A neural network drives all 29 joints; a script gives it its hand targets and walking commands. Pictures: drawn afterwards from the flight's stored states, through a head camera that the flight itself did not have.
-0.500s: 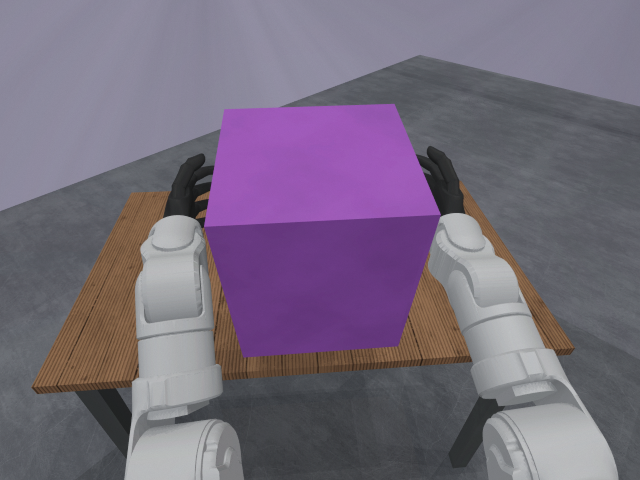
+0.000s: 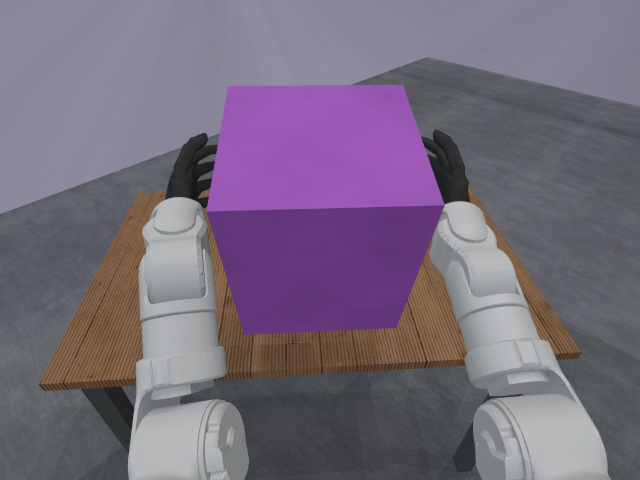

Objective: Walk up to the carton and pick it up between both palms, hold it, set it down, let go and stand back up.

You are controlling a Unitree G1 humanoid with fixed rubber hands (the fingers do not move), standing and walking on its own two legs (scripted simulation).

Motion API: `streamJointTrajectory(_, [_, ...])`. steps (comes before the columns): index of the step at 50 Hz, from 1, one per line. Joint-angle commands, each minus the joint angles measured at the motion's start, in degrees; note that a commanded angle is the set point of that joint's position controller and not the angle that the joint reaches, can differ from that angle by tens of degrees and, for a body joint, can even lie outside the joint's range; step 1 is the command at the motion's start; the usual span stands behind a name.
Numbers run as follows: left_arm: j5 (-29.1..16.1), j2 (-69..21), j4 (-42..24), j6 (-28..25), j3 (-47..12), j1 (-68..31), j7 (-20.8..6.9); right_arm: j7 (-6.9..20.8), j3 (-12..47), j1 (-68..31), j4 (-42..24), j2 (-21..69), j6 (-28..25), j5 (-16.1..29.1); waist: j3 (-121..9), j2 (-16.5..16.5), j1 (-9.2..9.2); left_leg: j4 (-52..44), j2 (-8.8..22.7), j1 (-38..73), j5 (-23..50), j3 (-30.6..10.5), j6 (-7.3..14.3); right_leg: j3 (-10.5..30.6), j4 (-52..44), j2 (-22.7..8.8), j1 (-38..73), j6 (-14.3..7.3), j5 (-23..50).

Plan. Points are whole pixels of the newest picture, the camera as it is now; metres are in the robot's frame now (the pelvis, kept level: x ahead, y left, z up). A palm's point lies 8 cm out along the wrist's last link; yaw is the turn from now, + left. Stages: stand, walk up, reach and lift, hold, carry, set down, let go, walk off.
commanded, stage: set down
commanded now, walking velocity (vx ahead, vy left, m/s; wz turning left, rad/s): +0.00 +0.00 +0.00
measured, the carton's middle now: (318, 217) +0.40 +0.01 +0.18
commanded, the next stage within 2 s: none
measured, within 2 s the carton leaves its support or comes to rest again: neither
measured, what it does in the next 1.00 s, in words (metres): stands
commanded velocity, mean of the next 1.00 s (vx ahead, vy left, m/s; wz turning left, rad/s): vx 0.00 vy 0.00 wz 0.00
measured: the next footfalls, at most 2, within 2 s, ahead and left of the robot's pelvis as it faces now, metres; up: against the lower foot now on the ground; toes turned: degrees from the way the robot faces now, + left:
none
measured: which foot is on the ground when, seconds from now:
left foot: down 0.00-1.00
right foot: down 0.00-1.00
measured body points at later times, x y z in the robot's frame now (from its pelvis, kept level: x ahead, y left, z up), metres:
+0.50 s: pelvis +0.03 +0.00 +0.00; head +0.01 +0.03 +0.45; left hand +0.42 +0.15 +0.16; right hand +0.41 -0.15 +0.17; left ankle +0.04 +0.11 -0.75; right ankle +0.02 -0.10 -0.75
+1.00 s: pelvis +0.03 +0.00 +0.00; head +0.01 +0.03 +0.45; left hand +0.44 +0.15 +0.14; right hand +0.42 -0.16 +0.15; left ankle +0.04 +0.11 -0.75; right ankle +0.02 -0.10 -0.75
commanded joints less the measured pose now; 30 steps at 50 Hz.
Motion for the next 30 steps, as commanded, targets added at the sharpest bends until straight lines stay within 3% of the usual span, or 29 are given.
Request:
streamJointTrajectory(1, [-4.8, -22.3, 1.2, -5.7, -18.7, -28.7, -8.6, 6.2, 13.4, -35.5, -9.8, 22.2, -9.3, -2.4, -15.9, 2.6, 0.93, -4.7, -1.1, 1.8, -2.4, 3.4, 0.9, -2.8, -3.3, 0.0, 2.2, 3.6, 0.5])
streamJointTrajectory(6, [-3.9, -22.7, 4.9, -11.2, -18.4, -26.1, -8.3, 7.5, 10.2, -31.8, -6.0, 20.3, -16.8, -7.4, -14.0, 2.5, 0.9, -4.6, -0.5, 3.1, 0.2, 4.4, 0.1, -4.5, -3.8, 0.2, 1.9, 3.3, 1.0])
streamJointTrajectory(9, [-4.6, -23.7, 4.5, -13.5, -20.3, -25.8, -7.8, 7.4, 10.8, -31.0, -5.6, 20.3, -19.6, -8.3, -16.1, 2.5, 0.38, -3.4, -0.5, 4.3, 4.0, 4.3, -0.4, -4.6, -3.4, 0.2, 3.0, 3.4, 5.2])
streamJointTrajectory(11, [-7.1, -25.6, 1.8, -15.5, -25.0, -24.0, -6.7, 7.4, 13.5, -30.0, -6.9, 20.7, -21.6, -6.6, -22.2, 3.4, 0.79, -0.3, -0.8, 8.0, 12.0, 3.7, -1.8, -5.2, -2.2, 1.2, 4.9, 3.1, 11.3])
streamJointTrajectory(13, [-8.4, -26.5, 0.2, -17.4, -28.8, -26.0, -5.4, 7.0, 16.2, -31.0, -8.3, 21.2, -22.9, -5.3, -25.7, 3.8, -0.11, 1.6, -0.9, 10.0, 18.0, 2.9, -2.6, -4.8, -1.6, 1.4, 4.7, 3.3, 16.3])
streamJointTrajectory(18, [-10.2, -27.8, -2.6, -20.2, -33.3, -28.3, -3.1, 6.7, 20.0, -30.9, -9.3, 22.4, -23.6, -3.0, -29.8, 4.8, -0.37, 2.9, -1.0, 9.5, 23.0, 1.2, -3.1, -3.5, -0.2, 1.1, 6.0, 3.6, 23.0])
streamJointTrajectory(30, [-7.7, -25.8, 4.1, -19.0, -26.3, -24.3, -4.3, 6.6, 16.6, -27.6, -2.7, 21.8, -20.8, -3.4, -22.0, 3.1, 1.09, -0.1, -1.4, 3.7, 14.9, 1.9, -2.1, -2.8, -0.3, 0.6, 7.2, 4.5, 22.5])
